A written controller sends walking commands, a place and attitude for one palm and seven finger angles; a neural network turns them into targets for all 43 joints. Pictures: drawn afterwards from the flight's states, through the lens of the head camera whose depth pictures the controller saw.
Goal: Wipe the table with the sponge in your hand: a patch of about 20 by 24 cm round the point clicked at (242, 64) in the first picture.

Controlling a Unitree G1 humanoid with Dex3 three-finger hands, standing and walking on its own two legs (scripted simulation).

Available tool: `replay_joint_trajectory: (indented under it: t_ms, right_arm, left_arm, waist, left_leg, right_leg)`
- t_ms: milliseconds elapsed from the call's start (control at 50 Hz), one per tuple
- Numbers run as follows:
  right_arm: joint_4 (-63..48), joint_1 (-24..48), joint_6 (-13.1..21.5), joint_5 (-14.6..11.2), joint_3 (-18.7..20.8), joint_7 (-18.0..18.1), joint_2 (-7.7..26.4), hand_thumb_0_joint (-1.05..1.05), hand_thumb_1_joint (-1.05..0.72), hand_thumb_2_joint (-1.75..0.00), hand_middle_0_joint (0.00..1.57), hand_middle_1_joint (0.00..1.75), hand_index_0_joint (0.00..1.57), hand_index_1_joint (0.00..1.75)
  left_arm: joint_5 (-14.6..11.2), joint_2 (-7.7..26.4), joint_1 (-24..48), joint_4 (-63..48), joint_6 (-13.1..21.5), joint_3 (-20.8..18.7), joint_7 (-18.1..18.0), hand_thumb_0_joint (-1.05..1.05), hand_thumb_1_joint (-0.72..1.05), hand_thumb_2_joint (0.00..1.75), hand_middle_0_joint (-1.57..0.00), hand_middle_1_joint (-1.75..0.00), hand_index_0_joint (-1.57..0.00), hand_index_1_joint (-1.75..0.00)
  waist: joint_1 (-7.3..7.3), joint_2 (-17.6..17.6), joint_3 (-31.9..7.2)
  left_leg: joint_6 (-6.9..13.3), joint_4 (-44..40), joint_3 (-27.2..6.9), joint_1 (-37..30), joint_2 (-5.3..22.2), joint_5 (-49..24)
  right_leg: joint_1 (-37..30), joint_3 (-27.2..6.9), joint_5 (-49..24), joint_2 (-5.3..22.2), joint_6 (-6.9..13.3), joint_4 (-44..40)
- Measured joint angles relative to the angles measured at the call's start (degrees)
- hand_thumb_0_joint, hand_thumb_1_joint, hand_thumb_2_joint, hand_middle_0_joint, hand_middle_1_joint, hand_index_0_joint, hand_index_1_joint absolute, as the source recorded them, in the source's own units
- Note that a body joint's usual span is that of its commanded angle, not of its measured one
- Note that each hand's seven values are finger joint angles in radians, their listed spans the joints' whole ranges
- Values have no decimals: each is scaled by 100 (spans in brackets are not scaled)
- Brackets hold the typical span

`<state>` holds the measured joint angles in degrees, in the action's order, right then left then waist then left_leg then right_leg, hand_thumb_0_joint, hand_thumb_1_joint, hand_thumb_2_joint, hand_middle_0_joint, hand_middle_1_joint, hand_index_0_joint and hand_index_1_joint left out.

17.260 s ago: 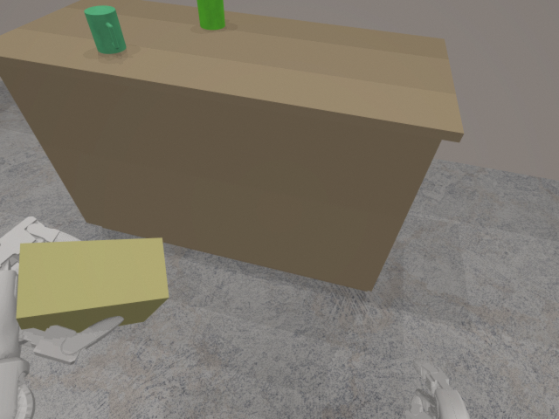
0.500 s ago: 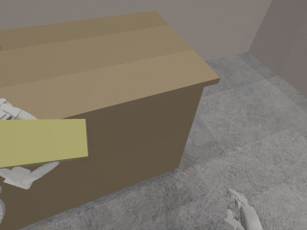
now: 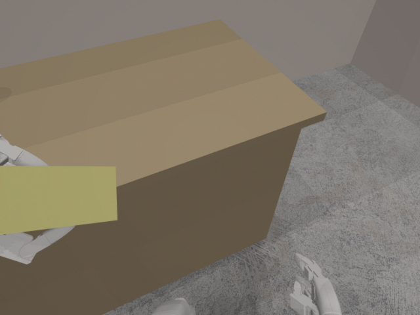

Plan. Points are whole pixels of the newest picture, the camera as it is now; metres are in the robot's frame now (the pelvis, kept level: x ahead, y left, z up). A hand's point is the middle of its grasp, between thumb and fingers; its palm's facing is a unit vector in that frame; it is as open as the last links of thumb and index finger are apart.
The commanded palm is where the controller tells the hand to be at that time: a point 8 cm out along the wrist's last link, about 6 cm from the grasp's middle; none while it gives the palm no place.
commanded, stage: shuffle to correct the standing spot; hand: left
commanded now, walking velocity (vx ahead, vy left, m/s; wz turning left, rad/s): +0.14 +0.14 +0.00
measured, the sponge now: (68, 198) +0.23 +0.19 +0.19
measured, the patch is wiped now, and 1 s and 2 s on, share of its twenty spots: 0.00 0.00 0.00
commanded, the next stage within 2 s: come to a stop and stand still in 0.28 s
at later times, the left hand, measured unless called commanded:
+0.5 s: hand out of the picture +0.26 +0.32 +0.21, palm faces +0.43 -0.80 -0.42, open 10.2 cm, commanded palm +0.19 +0.35 +0.21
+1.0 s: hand (7, 172) +0.26 +0.30 +0.20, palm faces +0.34 -0.88 -0.34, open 10.2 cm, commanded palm +0.21 +0.35 +0.21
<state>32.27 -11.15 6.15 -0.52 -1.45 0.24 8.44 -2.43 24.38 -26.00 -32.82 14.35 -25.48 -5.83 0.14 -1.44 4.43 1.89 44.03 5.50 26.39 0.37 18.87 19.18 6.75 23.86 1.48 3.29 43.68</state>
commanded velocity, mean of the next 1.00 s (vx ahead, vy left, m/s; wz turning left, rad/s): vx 0.04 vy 0.01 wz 0.00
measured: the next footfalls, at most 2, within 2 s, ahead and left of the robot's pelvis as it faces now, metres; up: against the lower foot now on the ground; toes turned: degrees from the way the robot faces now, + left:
left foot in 0.34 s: +0.11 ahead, +0.17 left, +0.00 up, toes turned -9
right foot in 0.66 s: +0.11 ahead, -0.01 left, +0.00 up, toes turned -1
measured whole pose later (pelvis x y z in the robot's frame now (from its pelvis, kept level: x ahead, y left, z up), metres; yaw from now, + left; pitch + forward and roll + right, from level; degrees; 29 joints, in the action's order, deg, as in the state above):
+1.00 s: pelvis +0.04 +0.07 +0.03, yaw -2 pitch -2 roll -1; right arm 33.3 -13.5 8.1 -0.4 -0.7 2.1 13.6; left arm -2.6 18.8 -23.2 -25.3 12.5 -18.3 -5.0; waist -0.7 -0.1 1.7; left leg 1.8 28.3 4.0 15.3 0.6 12.2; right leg 13.3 2.0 10.9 -2.9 2.7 25.9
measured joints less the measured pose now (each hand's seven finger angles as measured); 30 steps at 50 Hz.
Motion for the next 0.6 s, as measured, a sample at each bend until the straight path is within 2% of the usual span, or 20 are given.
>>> replay_joint_trajectory:
  t_ms: [20, 80, 140, 200, 240, 320, 340, 360, 380, 420, 460, 500, 600]
  right_arm:
    - [105, -34, -74, 23, 10, 10, 65, 1, -90, -90, 21, 30, 20, 30]
    - [473, -162, -196, 40, 20, 0, 252, 1, -90, -90, 21, 30, 20, 30]
    - [605, -279, -203, 57, 56, 44, 420, 1, -90, -90, 21, 30, 20, 30]
    - [608, -296, -110, 57, 161, 122, 604, 1, -90, -90, 21, 30, 20, 30]
    - [575, -272, -26, 71, 249, 157, 708, 1, -90, -90, 20, 30, 20, 30]
    - [389, -92, 50, 84, 394, 174, 763, 1, -91, -90, 20, 30, 20, 30]
    - [278, -50, 48, 80, 416, 171, 774, 1, -91, -90, 20, 30, 20, 30]
    - [188, 28, 50, 65, 449, 173, 738, 1, -91, -90, 20, 30, 20, 30]
    - [142, 141, 29, 44, 488, 180, 616, 1, -91, -90, 20, 30, 20, 30]
    - [58, 264, -13, 35, 473, 182, 384, 1, -91, -90, 20, 30, 20, 30]
    - [14, 279, -25, 47, 373, 169, 204, 1, -91, -90, 20, 30, 20, 30]
    - [5, 215, -11, 42, 248, 128, 74, 1, -91, -90, 20, 30, 20, 30]
    - [64, -56, 79, 62, -64, 96, -49, 1, -90, -90, 20, 30, 20, 30]
  left_arm:
    - [6, -19, -54, 90, -7, 41, 17, -1, -52, 100, -72, -135, -75, -134]
    - [11, -218, -89, 577, -64, 107, 32, -1, -52, 100, -72, -135, -75, -134]
    - [61, -418, -20, 1208, -94, 123, -59, -1, -52, 100, -72, -135, -75, -134]
    - [42, -634, 264, 1545, -145, 302, -153, -1, -52, 100, -72, -135, -75, -134]
    - [36, -775, 425, 1349, -150, 458, -201, -1, -52, 100, -72, -135, -75, -134]
    - [116, -704, 393, 540, -75, 653, -207, -1, -52, 100, -72, -135, -74, -134]
    - [111, -622, 313, 325, -40, 621, -198, -1, -52, 100, -72, -135, -74, -134]
    - [87, -490, 252, 158, 5, 531, -190, -1, -52, 100, -72, -135, -74, -134]
    - [77, -320, 263, 100, 36, 423, -193, -1, -52, 100, -72, -135, -74, -134]
    - [87, -51, 301, 166, 45, 250, -191, -1, -52, 100, -72, -135, -74, -134]
    - [78, 78, 283, 242, -70, 112, -180, -1, -52, 100, -72, -135, -74, -134]
    - [58, 81, 220, 227, -171, 29, -176, -1, -52, 100, -72, -135, -74, -134]
    - [-9, -189, 34, 101, -309, 176, -173, -1, -52, 100, -72, -135, -74, -134]
  waist:
    - [-20, -68, -48]
    - [-197, -34, -205]
    - [-237, 82, -292]
    - [-223, 168, -168]
    - [-212, 209, -50]
    - [-113, 340, 94]
    - [-82, 332, 74]
    - [-41, 362, 59]
    - [-8, 497, 104]
    - [32, 626, 125]
    - [73, 616, 66]
    - [53, 574, -23]
    - [-124, 424, -183]
  left_leg:
    - [-73, 579, -127, 163, -54, 227]
    - [-250, 1998, -308, 500, -159, 79]
    - [-313, 2272, -336, 604, -26, -209]
    - [-263, 1413, -279, 390, 143, -329]
    - [-214, 589, -166, 119, 217, -395]
    - [-123, -893, 106, -626, 153, -751]
    - [-85, -1213, 129, -842, 123, -956]
    - [-43, -1313, 146, -936, 106, -698]
    - [-16, -1145, 207, -885, 43, -522]
    - [18, -966, 254, -835, 1, -457]
    - [23, -1039, 218, -857, 11, -557]
    - [36, -1197, 193, -907, 28, -639]
    - [17, -1500, 160, -1012, 29, -789]
  right_leg:
    - [-57, 44, -58, 13, 60, -43]
    - [-352, -31, -250, 99, 34, -523]
    - [-619, -104, -512, 208, -52, -1093]
    - [-806, -83, -626, 335, -141, -1371]
    - [-877, -35, -618, 396, -210, -1399]
    - [-829, -34, -393, 467, -369, -1051]
    - [-737, -65, -272, 447, -415, -828]
    - [-548, -124, -142, 458, -435, -451]
    - [-319, -291, 153, 491, -419, 114]
    - [148, -519, 581, 349, -362, 1298]
    - [480, -463, 504, 205, -356, 1908]
    - [638, -366, 187, 111, -368, 1846]
    - [276, -270, -375, -29, -381, 174]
